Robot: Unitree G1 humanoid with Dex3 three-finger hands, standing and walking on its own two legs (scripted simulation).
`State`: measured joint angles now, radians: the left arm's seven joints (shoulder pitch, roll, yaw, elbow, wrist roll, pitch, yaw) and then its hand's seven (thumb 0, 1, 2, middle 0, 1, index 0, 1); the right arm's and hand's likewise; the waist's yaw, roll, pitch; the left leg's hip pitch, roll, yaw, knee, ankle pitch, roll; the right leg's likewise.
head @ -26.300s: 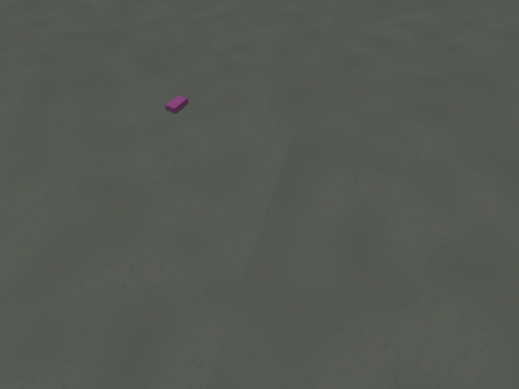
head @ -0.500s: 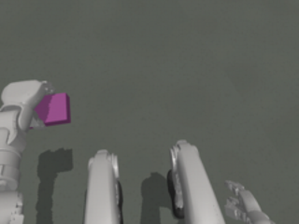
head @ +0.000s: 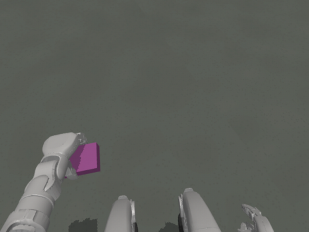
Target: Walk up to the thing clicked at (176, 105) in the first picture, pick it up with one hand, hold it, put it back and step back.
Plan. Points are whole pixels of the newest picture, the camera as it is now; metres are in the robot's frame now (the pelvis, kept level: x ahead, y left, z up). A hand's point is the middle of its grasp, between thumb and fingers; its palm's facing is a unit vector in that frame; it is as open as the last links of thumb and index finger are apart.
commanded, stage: lift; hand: left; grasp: from above
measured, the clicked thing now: (76, 160) +0.35 +0.23 -0.11
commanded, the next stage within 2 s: hold in 0.44 s
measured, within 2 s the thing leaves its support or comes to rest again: neither
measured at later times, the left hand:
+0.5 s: hand (60, 144) +0.35 +0.23 +0.01, palm faces -0.45 -0.08 -0.89, open 10.7 cm
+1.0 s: hand (58, 129) +0.37 +0.22 +0.06, palm faces -0.46 -0.05 -0.89, open 10.6 cm
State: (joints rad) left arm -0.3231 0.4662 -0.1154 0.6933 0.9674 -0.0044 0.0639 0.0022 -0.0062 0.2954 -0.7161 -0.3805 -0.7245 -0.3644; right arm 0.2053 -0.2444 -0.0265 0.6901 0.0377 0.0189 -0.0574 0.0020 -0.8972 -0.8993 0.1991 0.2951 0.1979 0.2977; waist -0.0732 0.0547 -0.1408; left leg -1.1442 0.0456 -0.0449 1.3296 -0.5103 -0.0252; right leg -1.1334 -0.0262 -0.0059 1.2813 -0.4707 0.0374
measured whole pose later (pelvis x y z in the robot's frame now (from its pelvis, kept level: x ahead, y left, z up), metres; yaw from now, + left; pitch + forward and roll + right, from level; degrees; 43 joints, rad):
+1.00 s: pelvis +0.06 +0.00 +0.11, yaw -1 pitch +6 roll +0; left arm -0.29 0.38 -0.21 0.72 0.99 0.04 0.02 0.01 0.00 0.25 -0.74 -0.38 -0.75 -0.36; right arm 0.21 -0.25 -0.05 0.71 0.06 0.03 -0.04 0.00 -0.90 -0.90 0.20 0.29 0.20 0.30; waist -0.02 0.05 -0.06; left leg -0.45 0.04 0.03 0.68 -0.34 -0.02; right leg -0.47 -0.03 0.03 0.67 -0.31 0.04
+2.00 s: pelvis +0.05 -0.01 +0.12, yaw -2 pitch +1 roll +1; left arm -0.22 0.39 -0.23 0.57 0.97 0.05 -0.06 0.00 -0.02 0.27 -0.76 -0.33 -0.77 -0.31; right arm 0.17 -0.25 -0.03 0.68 0.07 0.06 -0.05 0.01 -0.91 -0.90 0.20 0.29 0.20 0.30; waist 0.02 0.06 -0.01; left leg -0.28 0.04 0.04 0.51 -0.25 -0.03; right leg -0.33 -0.03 0.04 0.54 -0.23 0.03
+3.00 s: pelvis +0.04 +0.00 +0.07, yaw +0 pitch +14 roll +0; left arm -0.45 0.38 -0.18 1.01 1.15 -0.06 0.26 0.00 -0.03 0.29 -0.76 -0.33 -0.77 -0.33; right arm 0.17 -0.26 -0.07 0.70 0.01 0.06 -0.01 0.00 -0.90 -0.90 0.20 0.29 0.20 0.30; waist -0.04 0.00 -0.08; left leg -0.79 0.04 -0.01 0.93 -0.40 -0.03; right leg -0.80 -0.03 0.01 0.91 -0.37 0.03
